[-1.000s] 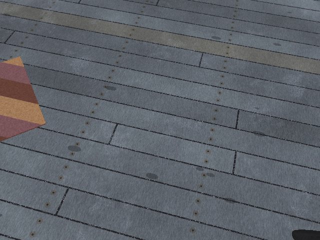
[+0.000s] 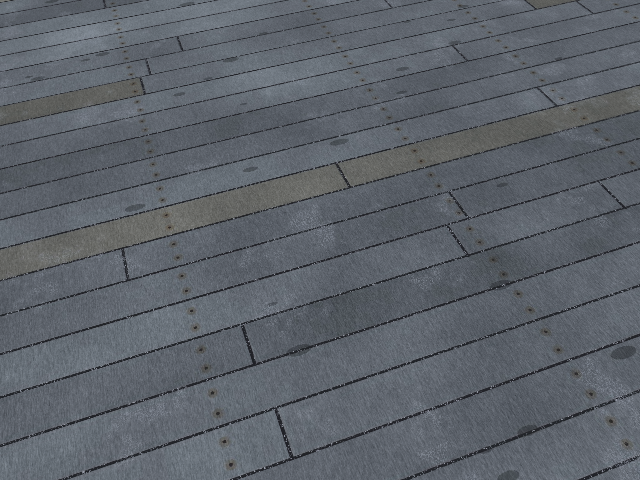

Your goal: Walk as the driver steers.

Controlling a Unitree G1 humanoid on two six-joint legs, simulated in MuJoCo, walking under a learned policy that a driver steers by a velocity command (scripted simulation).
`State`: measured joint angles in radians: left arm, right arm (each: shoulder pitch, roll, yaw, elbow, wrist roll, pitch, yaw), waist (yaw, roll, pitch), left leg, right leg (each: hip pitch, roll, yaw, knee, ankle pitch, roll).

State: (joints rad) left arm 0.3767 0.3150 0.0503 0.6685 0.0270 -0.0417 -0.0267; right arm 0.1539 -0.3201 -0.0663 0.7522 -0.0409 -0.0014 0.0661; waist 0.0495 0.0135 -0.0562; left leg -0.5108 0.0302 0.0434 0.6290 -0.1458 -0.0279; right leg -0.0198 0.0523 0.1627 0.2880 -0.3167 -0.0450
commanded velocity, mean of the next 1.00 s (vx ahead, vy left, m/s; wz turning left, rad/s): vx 0.51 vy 0.00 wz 0.47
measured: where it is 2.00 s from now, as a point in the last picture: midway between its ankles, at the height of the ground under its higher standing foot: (281, 240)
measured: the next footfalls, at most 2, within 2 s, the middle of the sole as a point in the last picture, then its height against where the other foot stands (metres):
left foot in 0.10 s outside the picture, level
right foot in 0.52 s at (312, 419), level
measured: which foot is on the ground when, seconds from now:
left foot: up 0.00-0.08, down 0.10-0.50, up 0.52-0.86, down 0.88-1.00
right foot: down 0.00-0.12, up 0.14-0.50, down 0.52-0.90, up 0.92-1.00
